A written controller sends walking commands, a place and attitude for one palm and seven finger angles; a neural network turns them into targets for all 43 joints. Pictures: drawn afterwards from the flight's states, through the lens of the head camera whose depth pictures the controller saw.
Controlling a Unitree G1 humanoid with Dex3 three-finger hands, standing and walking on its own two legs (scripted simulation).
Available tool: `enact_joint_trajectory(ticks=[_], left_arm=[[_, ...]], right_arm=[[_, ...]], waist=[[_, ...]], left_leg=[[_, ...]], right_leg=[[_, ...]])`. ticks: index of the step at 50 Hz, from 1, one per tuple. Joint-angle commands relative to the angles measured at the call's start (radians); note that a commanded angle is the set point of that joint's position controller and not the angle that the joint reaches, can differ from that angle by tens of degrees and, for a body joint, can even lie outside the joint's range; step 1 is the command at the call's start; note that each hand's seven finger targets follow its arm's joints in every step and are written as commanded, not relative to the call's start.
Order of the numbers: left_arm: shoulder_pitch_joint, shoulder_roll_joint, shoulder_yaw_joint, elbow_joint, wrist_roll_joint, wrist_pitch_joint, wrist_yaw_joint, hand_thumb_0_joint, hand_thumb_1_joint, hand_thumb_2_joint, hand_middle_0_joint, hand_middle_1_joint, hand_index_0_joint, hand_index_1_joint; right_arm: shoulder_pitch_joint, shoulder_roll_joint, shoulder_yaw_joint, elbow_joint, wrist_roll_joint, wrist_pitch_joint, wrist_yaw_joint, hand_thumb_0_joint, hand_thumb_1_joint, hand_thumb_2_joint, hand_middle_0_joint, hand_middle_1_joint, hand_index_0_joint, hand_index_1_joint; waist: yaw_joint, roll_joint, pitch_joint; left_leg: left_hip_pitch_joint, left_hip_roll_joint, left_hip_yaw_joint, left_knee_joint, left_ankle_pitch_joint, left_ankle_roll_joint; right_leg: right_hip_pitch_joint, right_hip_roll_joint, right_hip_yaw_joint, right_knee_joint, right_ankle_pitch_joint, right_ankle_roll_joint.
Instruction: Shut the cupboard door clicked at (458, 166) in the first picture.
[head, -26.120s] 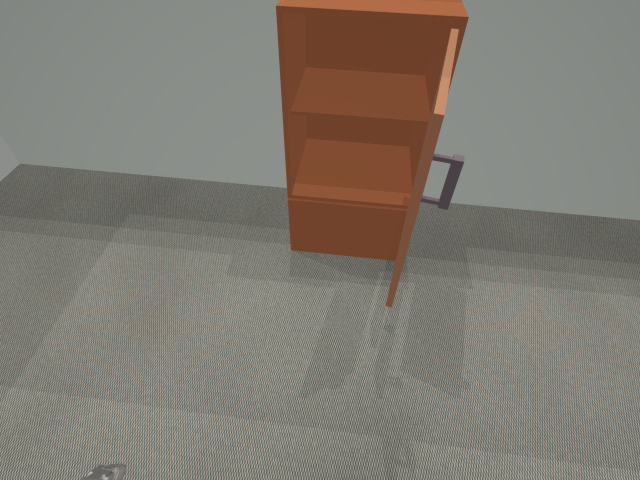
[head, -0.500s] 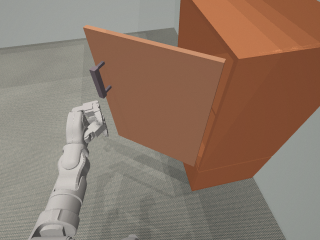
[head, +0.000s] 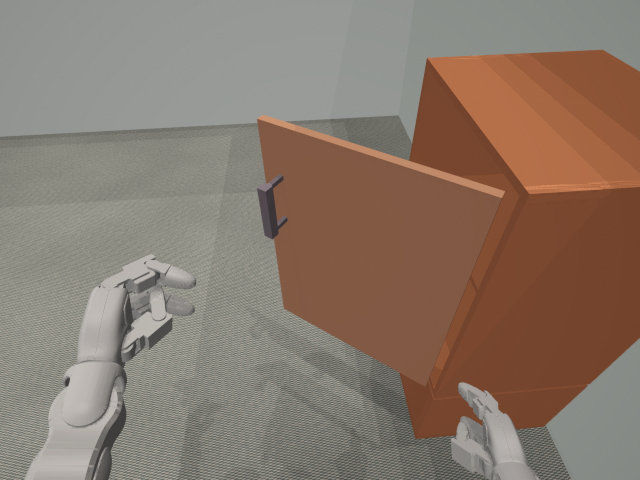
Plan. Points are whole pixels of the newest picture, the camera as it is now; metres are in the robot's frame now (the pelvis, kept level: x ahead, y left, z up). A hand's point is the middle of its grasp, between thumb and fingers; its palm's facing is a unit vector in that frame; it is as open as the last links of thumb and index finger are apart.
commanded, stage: draw the hand back to the body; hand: left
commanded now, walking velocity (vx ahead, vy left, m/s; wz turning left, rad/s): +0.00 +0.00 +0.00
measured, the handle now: (274, 206) +0.62 +0.16 -0.03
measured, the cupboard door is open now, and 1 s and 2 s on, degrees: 52 52 52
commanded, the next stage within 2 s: step back with the hand held close in 0.70 s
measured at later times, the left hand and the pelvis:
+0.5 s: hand (53, 347) +0.19 +0.27 +0.16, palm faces +0.45 -0.79 -0.41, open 7.1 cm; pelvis +0.00 +0.00 +0.00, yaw +0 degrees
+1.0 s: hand (77, 344) +0.19 +0.25 +0.16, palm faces +0.40 -0.79 -0.46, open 7.4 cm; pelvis +0.00 -0.02 +0.00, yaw +0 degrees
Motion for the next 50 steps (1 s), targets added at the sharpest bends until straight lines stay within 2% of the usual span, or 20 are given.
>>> enact_joint_trajectory(ticks=[1, 4, 5, 8, 9, 11, 16, 18, 20, 24, 29, 33, 36, 38, 41, 42, 43, 44, 46, 50], left_arm=[[-0.117, 0.163, 0.124, -0.335, -0.001, -0.052, 0.019, 0.0, 0.9, 0.9, -0.613, -0.75, -0.613, -0.75], [-0.025, 0.214, 0.196, -0.387, 0.0, -0.047, 0.025, 0.0, 0.9, 0.9, -0.53, -0.66, -0.53, -0.66], [-0.005, 0.19, 0.186, -0.403, -0.001, -0.049, 0.024, 0.0, 0.9, 0.9, -0.502, -0.63, -0.502, -0.63], [0.053, 0.22, 0.243, -0.441, -0.004, -0.051, 0.03, 0.0, 0.9, 0.9, -0.42, -0.54, -0.42, -0.54], [0.087, 0.255, 0.283, -0.44, -0.004, -0.054, 0.033, 0.0, 0.9, 0.9, -0.393, -0.51, -0.393, -0.51], [0.118, 0.246, 0.295, -0.484, -0.007, -0.065, 0.033, 0.0, 0.9, 0.9, -0.337, -0.45, -0.337, -0.45], [0.219, 0.295, 0.388, -0.53, -0.012, -0.087, 0.043, 0.0, 0.9, 0.9, -0.2, -0.3, -0.2, -0.3], [0.215, 0.234, 0.33, -0.486, -0.007, -0.083, 0.039, 0.0, 0.9, 0.9, -0.2, -0.3, -0.2, -0.3], [0.19, 0.219, 0.308, -0.464, -0.006, -0.083, 0.039, 0.0, 0.9, 0.9, -0.2, -0.3, -0.2, -0.3], [0.167, 0.265, 0.343, -0.46, -0.002, -0.092, 0.047, 0.0, 0.9, 0.9, -0.2, -0.3, -0.2, -0.3], [0.163, 0.292, 0.367, -0.503, 0.0, -0.106, 0.051, 0.0, 0.9, 0.9, -0.2, -0.3, -0.2, -0.3], [0.175, 0.267, 0.352, -0.496, -0.004, -0.107, 0.047, 0.0, 0.9, 0.9, -0.2, -0.3, -0.2, -0.3], [0.196, 0.261, 0.354, -0.464, -0.01, -0.105, 0.043, 0.0, 0.9, 0.9, -0.2, -0.3, -0.2, -0.3], [0.198, 0.255, 0.348, -0.468, -0.01, -0.104, 0.039, 0.0, 0.9, 0.9, -0.2, -0.3, -0.2, -0.3], [0.206, 0.255, 0.348, -0.455, -0.014, -0.104, 0.037, 0.0, 0.9, 0.9, -0.2, -0.3, -0.2, -0.3], [0.108, 0.362, 0.452, -0.54, -0.008, -0.152, 0.045, 0.0, 0.9, 0.9, -0.2, -0.3, -0.2, -0.3], [0.196, 0.31, 0.413, -0.454, -0.012, -0.167, 0.043, 0.0, 0.9, 0.9, -0.2, -0.3, -0.2, -0.3], [0.213, 0.312, 0.416, -0.452, -0.007, -0.181, 0.042, 0.0, 0.9, 0.9, -0.2, -0.3, -0.2, -0.3], [0.262, 0.271, 0.376, -0.431, -0.005, -0.199, 0.039, 0.0, 0.9, 0.9, -0.2, -0.3, -0.2, -0.3], [0.288, 0.292, 0.389, -0.447, -0.007, -0.21, 0.047, 0.0, 0.9, 0.9, -0.2, -0.3, -0.2, -0.3]], right_arm=[[-0.086, -0.121, -0.055, -0.127, -0.015, -0.063, 0.001, 0.0, -0.9, -0.9, 0.2, 0.3, 0.2, 0.3], [-0.086, -0.129, -0.063, -0.119, -0.02, -0.074, 0.007, 0.0, -0.9, -0.9, 0.2, 0.3, 0.2, 0.3], [-0.087, -0.122, -0.061, -0.121, -0.019, -0.077, 0.01, 0.0, -0.9, -0.9, 0.2, 0.3, 0.2, 0.3], [-0.089, -0.123, -0.068, -0.114, -0.019, -0.088, 0.012, 0.0, -0.9, -0.9, 0.2, 0.3, 0.2, 0.3], [-0.09, -0.13, -0.071, -0.112, -0.021, -0.094, 0.012, 0.0, -0.9, -0.9, 0.2, 0.3, 0.2, 0.3], [-0.089, -0.124, -0.074, -0.112, -0.016, -0.104, 0.012, 0.0, -0.9, -0.9, 0.2, 0.3, 0.2, 0.3], [-0.085, -0.125, -0.084, -0.107, -0.012, -0.133, 0.01, 0.0, -0.9, -0.9, 0.2, 0.3, 0.2, 0.3], [-0.076, -0.131, -0.087, -0.096, -0.013, -0.14, 0.011, 0.0, -0.9, -0.9, 0.2, 0.3, 0.2, 0.3], [-0.072, -0.14, -0.092, -0.093, -0.014, -0.145, 0.008, 0.0, -0.9, -0.9, 0.2, 0.3, 0.2, 0.3], [-0.074, -0.143, -0.096, -0.088, -0.016, -0.154, -0.003, 0.0, -0.9, -0.9, 0.2, 0.3, 0.2, 0.3], [-0.083, -0.131, -0.09, -0.087, -0.02, -0.167, -0.006, 0.0, -0.9, -0.9, 0.2, 0.3, 0.2, 0.3], [-0.084, -0.121, -0.086, -0.088, -0.018, -0.168, -0.003, 0.0, -0.9, -0.9, 0.2, 0.3, 0.2, 0.3], [-0.081, -0.122, -0.087, -0.09, -0.02, -0.167, -0.003, 0.0, -0.9, -0.9, 0.2, 0.3, 0.2, 0.3], [-0.081, -0.122, -0.089, -0.09, -0.018, -0.164, -0.001, 0.0, -0.9, -0.9, 0.2, 0.3, 0.2, 0.3], [-0.085, -0.123, -0.092, -0.091, -0.019, -0.16, -0.003, 0.0, -0.9, -0.9, 0.2, 0.3, 0.2, 0.3], [-0.083, -0.147, -0.101, -0.124, -0.016, -0.138, -0.001, 0.0, -0.9, -0.9, 0.2, 0.3, 0.2, 0.3], [-0.088, -0.136, -0.099, -0.104, -0.022, -0.127, -0.006, 0.0, -0.9, -0.9, 0.2, 0.3, 0.2, 0.3], [-0.083, -0.137, -0.104, -0.104, -0.025, -0.117, -0.004, 0.0, -0.9, -0.9, 0.2, 0.3, 0.2, 0.3], [-0.075, -0.139, -0.113, -0.099, -0.026, -0.099, -0.003, 0.0, -0.9, -0.9, 0.2, 0.3, 0.2, 0.3], [-0.071, -0.143, -0.125, -0.11, -0.024, -0.075, -0.012, 0.0, -0.9, -0.9, 0.2, 0.3, 0.2, 0.3]], waist=[[-0.011, 0.03, -0.124], [0.003, 0.023, -0.127], [-0.001, 0.02, -0.12], [0.005, 0.019, -0.101], [0.014, 0.005, -0.083], [0.012, 0.031, -0.101], [0.026, 0.041, -0.081], [0.01, 0.034, -0.036], [0.002, 0.002, -0.002], [0.013, -0.018, -0.012], [0.025, 0.035, -0.04], [0.021, 0.061, -0.017], [0.02, 0.008, -0.007], [0.018, 0.021, -0.014], [0.02, -0.013, -0.019], [-0.012, -0.002, 0.001], [-0.014, -0.026, -0.005], [-0.012, -0.033, 0.0], [-0.02, -0.004, -0.052], [-0.021, -0.014, -0.122]], left_leg=[[0.189, 0.085, -0.1, -0.112, 0.241, -0.043], [0.194, 0.087, -0.101, -0.118, 0.274, -0.046], [0.192, 0.088, -0.103, -0.12, 0.285, -0.048], [0.174, 0.088, -0.102, -0.128, 0.242, -0.049], [0.155, 0.082, -0.096, -0.131, 0.227, -0.047], [0.164, 0.085, -0.096, -0.13, 0.231, -0.049], [0.14, 0.08, -0.086, -0.126, 0.228, -0.05], [0.134, 0.083, -0.093, -0.139, 0.179, -0.051], [0.126, 0.079, -0.092, -0.148, 0.126, -0.042], [0.119, 0.067, -0.083, -0.151, 0.075, -0.031], [0.122, 0.055, -0.065, -0.135, 0.117, -0.03], [0.129, 0.057, -0.057, -0.134, 0.13, -0.033], [0.121, 0.053, -0.05, -0.13, 0.132, -0.028], [0.132, 0.053, -0.042, -0.125, 0.142, -0.027], [0.136, 0.051, -0.035, -0.121, 0.137, -0.023], [0.08, 0.064, -0.061, -0.074, 0.065, -0.002], [0.085, 0.059, -0.064, -0.049, 0.066, 0.0], [0.08, 0.056, -0.063, -0.044, 0.086, -0.004], [0.085, 0.069, -0.055, -0.041, 0.139, -0.004], [0.086, 0.081, -0.05, -0.041, 0.272, -0.004]], right_leg=[[-0.039, -0.014, 0.006, -0.079, 0.245, -0.01], [-0.014, -0.011, 0.006, -0.094, 0.252, -0.008], [-0.01, -0.015, 0.001, -0.087, 0.255, -0.007], [-0.01, -0.014, 0.0, -0.095, 0.232, -0.003], [-0.005, -0.009, 0.002, -0.106, 0.228, -0.005], [0.002, -0.012, 0.001, -0.097, 0.227, -0.005], [0.004, -0.007, 0.001, -0.1, 0.227, -0.005], [-0.035, -0.007, 0.001, -0.103, 0.195, 0.0], [-0.054, -0.007, 0.003, -0.116, 0.168, 0.002], [-0.047, -0.004, 0.011, -0.132, 0.139, 0.004], [-0.018, -0.008, 0.019, -0.139, 0.161, 0.0], [-0.031, -0.01, 0.02, -0.138, 0.165, -0.001], [-0.034, -0.01, 0.02, -0.148, 0.165, 0.004], [-0.035, -0.011, 0.023, -0.147, 0.174, 0.005], [-0.039, -0.013, 0.027, -0.157, 0.165, 0.01], [-0.11, -0.072, 0.107, -0.199, 0.166, 0.018], [-0.14, -0.096, 0.118, -0.206, 0.156, 0.016], [-0.151, -0.098, 0.109, -0.204, 0.18, 0.02], [-0.143, -0.102, 0.097, -0.159, 0.238, 0.027], [-0.105, -0.093, 0.062, -0.081, 0.39, 0.041]])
